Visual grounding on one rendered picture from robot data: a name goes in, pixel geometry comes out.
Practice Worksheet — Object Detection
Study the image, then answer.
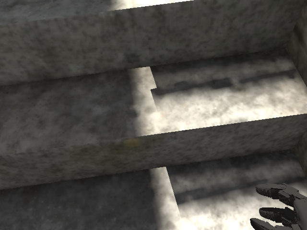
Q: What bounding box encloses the robot right hand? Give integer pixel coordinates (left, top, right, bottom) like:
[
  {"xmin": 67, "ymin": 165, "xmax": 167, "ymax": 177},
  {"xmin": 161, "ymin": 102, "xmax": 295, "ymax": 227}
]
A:
[{"xmin": 250, "ymin": 183, "xmax": 307, "ymax": 230}]

